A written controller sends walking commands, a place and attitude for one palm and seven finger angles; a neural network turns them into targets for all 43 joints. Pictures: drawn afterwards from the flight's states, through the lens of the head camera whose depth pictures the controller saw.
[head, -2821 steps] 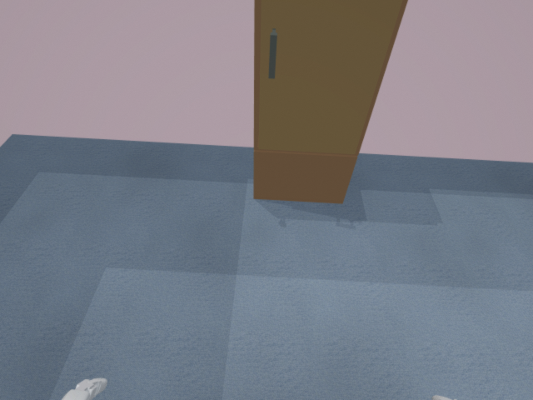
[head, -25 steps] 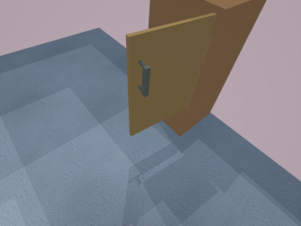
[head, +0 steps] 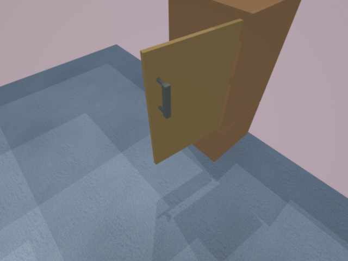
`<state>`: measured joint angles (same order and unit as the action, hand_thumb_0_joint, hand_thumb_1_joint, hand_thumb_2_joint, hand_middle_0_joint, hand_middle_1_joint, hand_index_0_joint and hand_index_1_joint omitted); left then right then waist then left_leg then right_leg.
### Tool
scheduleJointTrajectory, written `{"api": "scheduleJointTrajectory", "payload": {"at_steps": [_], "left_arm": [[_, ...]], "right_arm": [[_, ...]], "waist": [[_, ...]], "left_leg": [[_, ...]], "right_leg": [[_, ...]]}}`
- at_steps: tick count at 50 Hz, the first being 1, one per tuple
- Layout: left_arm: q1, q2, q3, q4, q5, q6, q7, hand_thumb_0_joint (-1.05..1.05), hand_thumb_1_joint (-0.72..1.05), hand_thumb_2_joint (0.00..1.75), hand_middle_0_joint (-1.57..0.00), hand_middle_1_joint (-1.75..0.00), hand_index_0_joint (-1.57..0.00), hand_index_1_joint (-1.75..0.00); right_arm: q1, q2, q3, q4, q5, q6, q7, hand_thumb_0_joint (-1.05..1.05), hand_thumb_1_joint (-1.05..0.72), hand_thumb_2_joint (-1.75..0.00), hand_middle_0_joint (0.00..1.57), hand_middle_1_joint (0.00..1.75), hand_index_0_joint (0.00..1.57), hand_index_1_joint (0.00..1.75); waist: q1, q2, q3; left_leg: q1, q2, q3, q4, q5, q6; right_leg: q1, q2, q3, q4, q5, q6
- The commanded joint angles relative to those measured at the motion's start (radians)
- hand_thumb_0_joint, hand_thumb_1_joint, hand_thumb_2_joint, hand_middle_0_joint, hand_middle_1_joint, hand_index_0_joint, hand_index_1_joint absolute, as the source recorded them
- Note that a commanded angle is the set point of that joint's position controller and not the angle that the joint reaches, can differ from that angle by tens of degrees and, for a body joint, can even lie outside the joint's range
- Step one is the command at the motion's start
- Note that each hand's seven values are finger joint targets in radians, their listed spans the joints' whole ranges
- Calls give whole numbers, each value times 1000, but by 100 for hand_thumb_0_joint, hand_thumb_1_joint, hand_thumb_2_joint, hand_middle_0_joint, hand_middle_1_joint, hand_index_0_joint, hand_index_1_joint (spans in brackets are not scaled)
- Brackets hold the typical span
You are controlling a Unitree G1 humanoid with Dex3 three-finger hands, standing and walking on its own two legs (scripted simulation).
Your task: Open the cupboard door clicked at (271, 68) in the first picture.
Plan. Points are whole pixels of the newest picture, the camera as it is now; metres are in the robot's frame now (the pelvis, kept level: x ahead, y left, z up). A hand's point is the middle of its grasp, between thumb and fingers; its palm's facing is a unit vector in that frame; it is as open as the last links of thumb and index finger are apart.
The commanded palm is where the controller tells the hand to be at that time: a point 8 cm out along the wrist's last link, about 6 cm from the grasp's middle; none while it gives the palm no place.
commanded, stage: let the arm hang, fingers relaxed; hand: left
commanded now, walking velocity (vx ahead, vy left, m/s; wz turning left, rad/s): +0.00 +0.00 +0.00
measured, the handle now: (163, 98) +0.62 +0.07 +0.00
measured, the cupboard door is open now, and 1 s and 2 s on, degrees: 83 83 83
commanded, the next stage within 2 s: look to check the result in 0.24 s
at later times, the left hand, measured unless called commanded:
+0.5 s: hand out of the picture +0.02 +0.15 -0.17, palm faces +0.04 -0.98 -0.18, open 7.4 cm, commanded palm none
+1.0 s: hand out of the picture +0.04 +0.14 -0.17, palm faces +0.04 -0.98 -0.18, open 7.4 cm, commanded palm none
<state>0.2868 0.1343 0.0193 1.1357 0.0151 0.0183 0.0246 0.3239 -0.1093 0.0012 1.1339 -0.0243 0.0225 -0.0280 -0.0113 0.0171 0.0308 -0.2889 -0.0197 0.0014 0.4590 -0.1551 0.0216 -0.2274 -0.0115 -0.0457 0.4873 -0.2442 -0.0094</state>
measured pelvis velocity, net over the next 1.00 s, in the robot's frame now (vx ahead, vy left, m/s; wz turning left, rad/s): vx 0.05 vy -0.02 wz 0.00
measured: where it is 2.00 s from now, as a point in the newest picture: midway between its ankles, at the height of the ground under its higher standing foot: outside the picture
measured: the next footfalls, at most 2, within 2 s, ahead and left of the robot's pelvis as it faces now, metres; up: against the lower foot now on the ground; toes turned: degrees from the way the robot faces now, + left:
none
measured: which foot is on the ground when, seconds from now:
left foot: down 0.00-1.00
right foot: down 0.00-1.00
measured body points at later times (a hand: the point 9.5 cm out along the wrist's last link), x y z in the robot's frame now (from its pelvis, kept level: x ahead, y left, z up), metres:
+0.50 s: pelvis +0.03 -0.01 +0.00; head +0.05 -0.02 +0.45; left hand +0.02 +0.20 -0.16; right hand +0.03 -0.23 -0.16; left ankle +0.06 +0.11 -0.74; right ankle +0.01 -0.11 -0.74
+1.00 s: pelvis +0.05 -0.02 +0.01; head +0.06 -0.03 +0.46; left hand +0.04 +0.20 -0.15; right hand +0.05 -0.24 -0.16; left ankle +0.06 +0.11 -0.74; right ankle +0.01 -0.11 -0.74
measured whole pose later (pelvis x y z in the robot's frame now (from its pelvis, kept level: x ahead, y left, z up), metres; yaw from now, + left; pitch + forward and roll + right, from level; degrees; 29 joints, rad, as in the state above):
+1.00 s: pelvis +0.05 -0.02 +0.01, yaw +0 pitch -1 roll +0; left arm 0.27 0.13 0.01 1.15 0.01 -0.01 0.03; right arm 0.25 -0.15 0.01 1.16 -0.02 0.00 -0.04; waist 0.00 0.01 0.05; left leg -0.17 0.01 -0.01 0.40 -0.20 -0.01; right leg -0.10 0.02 -0.05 0.39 -0.27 -0.03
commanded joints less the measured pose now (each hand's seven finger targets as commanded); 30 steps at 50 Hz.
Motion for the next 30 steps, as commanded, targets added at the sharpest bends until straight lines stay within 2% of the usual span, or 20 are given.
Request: {"api": "scheduleJointTrajectory", "payload": {"at_steps": [1,4,8,16,22,25,30], "left_arm": [[96,95,18,-14,-2,-17,11,0,90,90,-20,-30,-20,-30],[81,94,17,-20,-4,-26,13,0,90,90,-20,-30,-20,-30],[66,88,14,-18,-6,-31,13,0,90,90,-20,-30,-20,-30],[58,90,10,-9,-8,-30,14,0,90,90,-20,-30,-20,-30],[58,94,10,-5,-8,-32,13,0,90,90,-20,-30,-20,-30],[60,94,11,-3,-8,-34,14,0,90,90,-20,-30,-20,-30],[64,95,8,2,-9,-34,15,0,90,90,-20,-30,-20,-30]], "right_arm": [[41,-95,-20,-28,-2,-18,-7,0,-90,-90,20,30,20,30],[51,-87,-20,-26,1,-22,-6,0,-90,-90,20,30,20,30],[38,-82,-17,-19,0,-25,-8,0,-90,-90,20,30,20,30],[15,-97,-13,-12,2,-24,-11,0,-90,-90,20,30,20,30],[5,-107,-11,-8,3,-24,-12,0,-90,-90,20,30,20,30],[-2,-113,-11,-8,3,-27,-14,0,-90,-90,20,30,20,30],[-13,-114,-9,-5,4,-27,-16,0,-90,-90,20,30,20,30]], "waist": [[20,18,65],[13,-21,40],[5,6,27],[5,-7,49],[4,-23,25],[4,-6,10],[7,-14,28]], "left_leg": [[-53,98,-136,-167,-189,22],[3,89,-100,-126,-83,15],[52,92,-84,-103,12,10],[72,99,-82,-107,42,8],[98,100,-76,-101,71,6],[112,104,-74,-96,104,7],[118,104,-74,-97,121,6]], "right_leg": [[-11,-68,79,-114,-88,-33],[-14,-81,81,-130,-58,-36],[-12,-89,86,-138,4,-34],[2,-89,84,-154,25,-31],[24,-90,83,-161,50,-30],[38,-90,80,-157,81,-29],[42,-91,79,-162,109,-29]]}}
